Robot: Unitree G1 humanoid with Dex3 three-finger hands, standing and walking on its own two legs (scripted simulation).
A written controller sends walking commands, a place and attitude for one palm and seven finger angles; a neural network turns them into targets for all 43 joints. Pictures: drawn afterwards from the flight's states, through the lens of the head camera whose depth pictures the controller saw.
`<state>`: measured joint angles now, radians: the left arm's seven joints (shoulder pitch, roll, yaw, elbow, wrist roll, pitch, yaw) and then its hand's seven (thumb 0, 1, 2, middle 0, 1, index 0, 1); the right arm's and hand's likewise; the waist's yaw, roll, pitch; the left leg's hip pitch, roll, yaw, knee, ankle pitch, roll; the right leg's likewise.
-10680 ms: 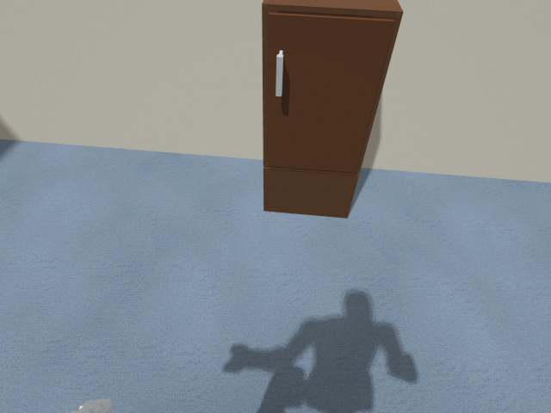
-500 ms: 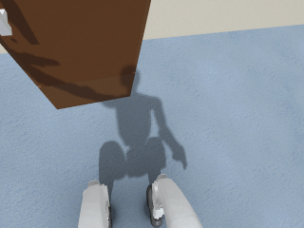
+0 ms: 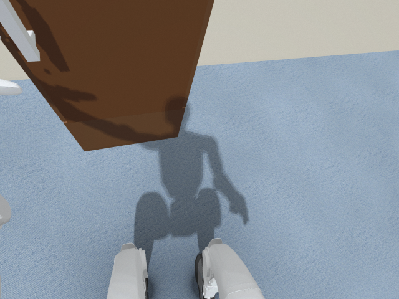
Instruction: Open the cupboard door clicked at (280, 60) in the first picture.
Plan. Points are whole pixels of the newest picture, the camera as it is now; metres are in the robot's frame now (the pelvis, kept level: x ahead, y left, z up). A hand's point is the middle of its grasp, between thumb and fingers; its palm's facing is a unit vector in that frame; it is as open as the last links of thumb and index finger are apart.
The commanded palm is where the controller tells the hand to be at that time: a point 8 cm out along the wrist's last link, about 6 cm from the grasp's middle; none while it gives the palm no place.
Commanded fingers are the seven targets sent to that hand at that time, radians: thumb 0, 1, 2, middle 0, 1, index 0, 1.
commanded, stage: move the hooked fingers beside the handle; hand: left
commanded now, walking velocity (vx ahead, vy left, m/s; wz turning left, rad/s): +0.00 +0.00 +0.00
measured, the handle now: (14, 18) +0.59 +0.27 +0.07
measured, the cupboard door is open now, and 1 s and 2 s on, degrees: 0 0 1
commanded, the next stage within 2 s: slide the fingers in behind the handle in 0.16 s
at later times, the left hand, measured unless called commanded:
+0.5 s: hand out of the picture +0.51 +0.30 +0.07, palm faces +0.12 -0.99 +0.01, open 14.0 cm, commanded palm +0.50 +0.32 +0.07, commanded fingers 0.00 -0.50 0.30 -0.30 -1.20 -0.30 -1.20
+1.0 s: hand (10, 54) +0.52 +0.27 +0.07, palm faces +0.16 -0.99 +0.00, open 13.9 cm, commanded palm +0.50 +0.29 +0.07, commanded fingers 0.00 -0.50 0.30 -0.30 -1.20 -0.30 -1.20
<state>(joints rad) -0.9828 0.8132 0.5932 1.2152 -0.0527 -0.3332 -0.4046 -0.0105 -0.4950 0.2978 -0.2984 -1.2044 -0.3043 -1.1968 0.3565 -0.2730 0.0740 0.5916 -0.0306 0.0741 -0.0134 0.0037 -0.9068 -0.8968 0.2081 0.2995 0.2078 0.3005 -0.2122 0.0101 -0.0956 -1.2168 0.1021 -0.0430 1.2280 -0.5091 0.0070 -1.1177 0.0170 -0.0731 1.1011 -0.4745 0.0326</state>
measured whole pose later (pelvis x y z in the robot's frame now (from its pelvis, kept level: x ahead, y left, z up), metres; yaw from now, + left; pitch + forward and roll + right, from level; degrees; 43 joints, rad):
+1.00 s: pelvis -0.01 -0.01 +0.00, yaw +0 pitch +27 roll -6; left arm -0.98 0.72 0.53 1.22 -0.06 -0.36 -0.30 -0.01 -0.50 0.30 -0.29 -1.21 -0.30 -1.20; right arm 0.38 -0.26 0.07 0.62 -0.03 0.05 -0.01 0.00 -0.91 -0.90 0.21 0.30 0.21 0.30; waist -0.21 0.02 -0.10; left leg -1.20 0.10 -0.04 1.22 -0.50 0.00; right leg -1.11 0.02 -0.07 1.12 -0.47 0.03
